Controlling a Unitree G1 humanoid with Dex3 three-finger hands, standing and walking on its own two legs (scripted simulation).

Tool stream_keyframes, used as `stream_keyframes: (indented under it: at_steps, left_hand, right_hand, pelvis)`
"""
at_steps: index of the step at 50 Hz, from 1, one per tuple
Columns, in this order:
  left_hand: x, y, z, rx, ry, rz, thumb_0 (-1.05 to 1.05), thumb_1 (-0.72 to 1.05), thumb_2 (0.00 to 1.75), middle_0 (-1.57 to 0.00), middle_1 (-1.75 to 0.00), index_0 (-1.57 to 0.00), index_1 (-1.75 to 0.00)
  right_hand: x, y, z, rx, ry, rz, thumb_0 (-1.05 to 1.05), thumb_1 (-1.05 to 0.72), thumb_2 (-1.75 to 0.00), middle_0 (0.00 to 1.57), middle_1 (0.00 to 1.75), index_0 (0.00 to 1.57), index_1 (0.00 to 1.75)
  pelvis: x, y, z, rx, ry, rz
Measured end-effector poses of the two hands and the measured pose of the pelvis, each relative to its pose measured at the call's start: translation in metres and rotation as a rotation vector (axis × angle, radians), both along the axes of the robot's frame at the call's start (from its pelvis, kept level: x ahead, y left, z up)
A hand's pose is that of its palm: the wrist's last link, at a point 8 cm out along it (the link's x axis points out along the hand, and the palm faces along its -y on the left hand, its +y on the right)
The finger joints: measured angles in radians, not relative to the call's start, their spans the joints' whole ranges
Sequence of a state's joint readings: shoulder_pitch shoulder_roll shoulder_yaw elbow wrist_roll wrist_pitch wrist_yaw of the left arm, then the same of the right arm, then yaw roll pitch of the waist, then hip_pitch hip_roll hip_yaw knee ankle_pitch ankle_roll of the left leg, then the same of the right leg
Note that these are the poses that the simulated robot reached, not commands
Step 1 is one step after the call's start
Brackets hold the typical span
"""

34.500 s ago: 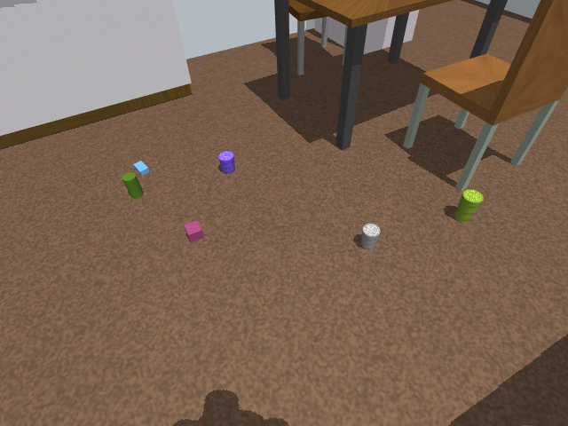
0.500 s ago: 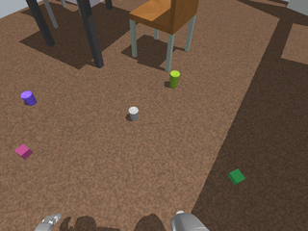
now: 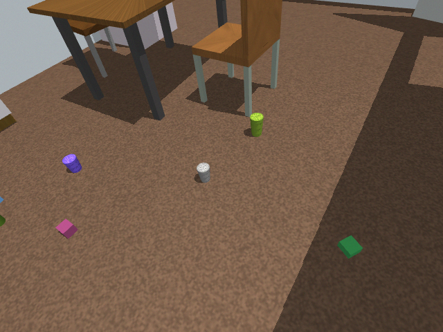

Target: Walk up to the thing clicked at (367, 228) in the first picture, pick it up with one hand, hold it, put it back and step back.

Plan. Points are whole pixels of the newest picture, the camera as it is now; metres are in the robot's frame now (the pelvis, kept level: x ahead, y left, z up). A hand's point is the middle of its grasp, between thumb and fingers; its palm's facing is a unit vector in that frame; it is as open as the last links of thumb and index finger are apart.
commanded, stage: step back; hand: left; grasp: from above
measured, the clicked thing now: (204, 173) +1.08 +0.22 -0.71
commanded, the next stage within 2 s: stand in 0.68 s
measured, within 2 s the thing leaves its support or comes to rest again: neither
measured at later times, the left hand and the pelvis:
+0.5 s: hand out of the picture +0.10 +0.27 -0.15, palm faces +0.03 -0.92 -0.40, open 7.4 cm; pelvis +0.03 +0.00 -0.01, yaw +1 degrees
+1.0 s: hand out of the picture +0.13 +0.28 -0.15, palm faces +0.03 -0.95 -0.32, open 7.4 cm; pelvis +0.05 +0.03 +0.01, yaw +2 degrees
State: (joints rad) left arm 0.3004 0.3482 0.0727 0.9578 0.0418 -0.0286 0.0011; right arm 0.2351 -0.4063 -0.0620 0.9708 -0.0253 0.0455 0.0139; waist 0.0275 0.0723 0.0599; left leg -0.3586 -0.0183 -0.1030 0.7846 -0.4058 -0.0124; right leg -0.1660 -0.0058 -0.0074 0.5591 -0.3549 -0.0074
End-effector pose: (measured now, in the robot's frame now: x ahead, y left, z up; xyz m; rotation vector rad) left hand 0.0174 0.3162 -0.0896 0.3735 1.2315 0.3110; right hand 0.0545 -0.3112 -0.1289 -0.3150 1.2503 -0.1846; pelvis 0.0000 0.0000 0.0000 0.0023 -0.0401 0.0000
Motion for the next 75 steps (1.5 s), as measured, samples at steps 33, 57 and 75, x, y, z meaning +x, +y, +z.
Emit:
stream_keyframes:
  at_steps: [33,57,75]
  left_hand:
    - [0.092,-0.001,-0.014,-0.051,-0.115,-0.028,0.0,0.9,0.9,-0.21,-0.3,-0.21,-0.3]
    - [0.103,0.003,-0.015,-0.121,-0.055,-0.026,0.0,0.9,0.9,-0.21,-0.3,-0.2,-0.3]
    - [0.068,-0.007,-0.008,-0.085,0.007,0.005,0.0,0.9,0.9,-0.2,-0.3,-0.2,-0.3]
  right_hand:
    - [0.061,0.024,-0.002,0.004,-0.025,0.041,0.01,-0.9,-0.9,0.2,0.3,0.2,0.3]
    - [0.098,0.044,0.029,-0.004,-0.105,0.045,0.01,-0.9,-0.9,0.2,0.3,0.2,0.3]
    - [0.063,0.025,0.016,0.023,-0.012,0.036,0.01,-0.9,-0.9,0.2,0.3,0.2,0.3]
  pelvis:
    - [0.034,0.012,-0.005,0.002,0.015,0.048]
    - [0.045,0.024,0.013,0.003,-0.016,0.039]
    - [0.036,0.005,0.015,0.005,-0.012,0.044]
